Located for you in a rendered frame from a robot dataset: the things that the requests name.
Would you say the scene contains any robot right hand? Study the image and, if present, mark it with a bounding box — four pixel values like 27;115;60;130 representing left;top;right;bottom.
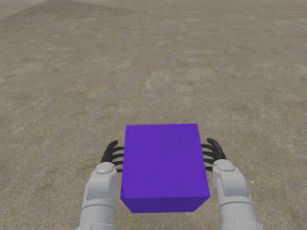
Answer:
201;138;226;172

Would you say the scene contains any carton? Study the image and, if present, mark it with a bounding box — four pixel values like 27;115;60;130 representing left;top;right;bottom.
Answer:
120;124;210;214

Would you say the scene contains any right robot forearm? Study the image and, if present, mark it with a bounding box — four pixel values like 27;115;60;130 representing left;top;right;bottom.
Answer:
212;159;265;230

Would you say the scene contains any robot left hand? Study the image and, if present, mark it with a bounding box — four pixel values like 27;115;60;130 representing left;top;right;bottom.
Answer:
101;140;124;173

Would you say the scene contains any left robot forearm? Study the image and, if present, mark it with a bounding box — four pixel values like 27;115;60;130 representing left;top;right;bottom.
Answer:
75;162;118;230

